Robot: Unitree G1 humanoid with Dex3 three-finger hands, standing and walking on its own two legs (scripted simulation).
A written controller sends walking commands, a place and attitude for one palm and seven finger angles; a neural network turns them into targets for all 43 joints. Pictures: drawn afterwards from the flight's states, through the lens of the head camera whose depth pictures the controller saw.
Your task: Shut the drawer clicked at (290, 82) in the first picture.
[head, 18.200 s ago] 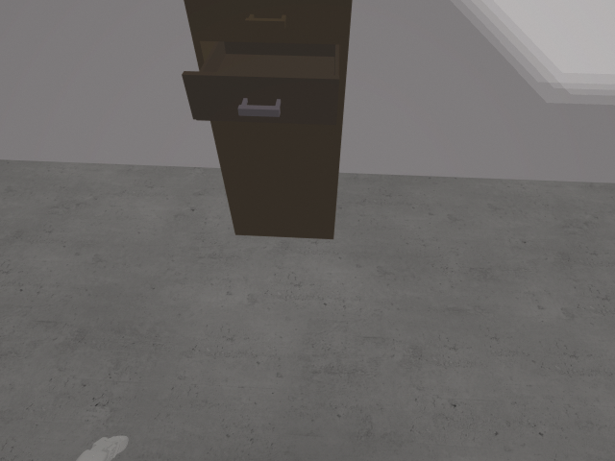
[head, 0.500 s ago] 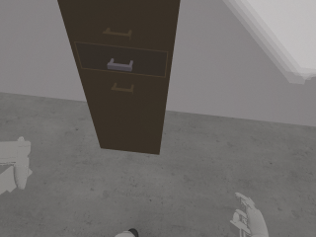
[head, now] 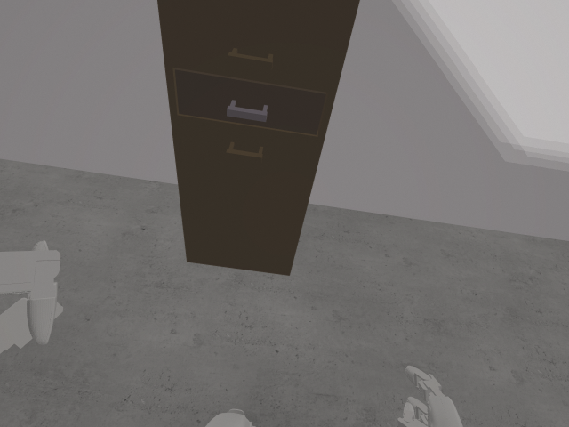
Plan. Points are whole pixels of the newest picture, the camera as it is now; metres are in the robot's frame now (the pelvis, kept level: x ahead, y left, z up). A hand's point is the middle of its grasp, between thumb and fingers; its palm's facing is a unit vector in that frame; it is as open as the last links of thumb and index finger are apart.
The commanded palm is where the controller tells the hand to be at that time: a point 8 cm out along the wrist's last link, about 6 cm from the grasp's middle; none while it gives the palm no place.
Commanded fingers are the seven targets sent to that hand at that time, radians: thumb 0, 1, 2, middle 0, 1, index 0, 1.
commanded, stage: stop stepping back and stand still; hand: left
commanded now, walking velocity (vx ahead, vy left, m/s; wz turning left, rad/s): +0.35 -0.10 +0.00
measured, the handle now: (248, 109) +0.85 +0.17 +0.01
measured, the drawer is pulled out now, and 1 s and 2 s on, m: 0.00 0.00 0.00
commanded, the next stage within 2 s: let the arm hang, fingers relaxed in 1.52 s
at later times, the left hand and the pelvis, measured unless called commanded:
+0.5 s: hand out of the picture +0.11 +0.34 +0.19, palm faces +0.45 -0.82 -0.35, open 3.3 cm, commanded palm +0.03 +0.35 +0.20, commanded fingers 0.00 0.90 0.90 -1.40 -1.60 -1.40 -1.60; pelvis -0.11 +0.08 -0.01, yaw -3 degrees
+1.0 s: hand out of the picture +0.06 +0.32 +0.18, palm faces +0.42 -0.79 -0.45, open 3.3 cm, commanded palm -0.02 +0.35 +0.20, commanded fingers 0.00 0.90 0.90 -1.40 -1.60 -1.40 -1.60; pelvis -0.14 +0.07 +0.01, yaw +3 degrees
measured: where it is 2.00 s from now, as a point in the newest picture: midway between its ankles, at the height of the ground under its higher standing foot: outside the picture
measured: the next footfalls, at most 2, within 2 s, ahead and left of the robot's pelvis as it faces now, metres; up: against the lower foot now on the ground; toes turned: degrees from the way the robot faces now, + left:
left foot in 0.04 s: +0.13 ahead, +0.06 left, +0.00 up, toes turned -1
right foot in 0.30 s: -0.01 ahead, -0.06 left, +0.00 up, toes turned -10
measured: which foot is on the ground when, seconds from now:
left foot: up 0.00-0.02, down 0.04-0.26, up 0.28-0.40, down 0.42-0.66, up 0.68-0.84, down 0.86-1.00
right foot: down 0.00-0.04, up 0.06-0.28, down 0.30-0.42, up 0.44-0.66, down 0.68-1.00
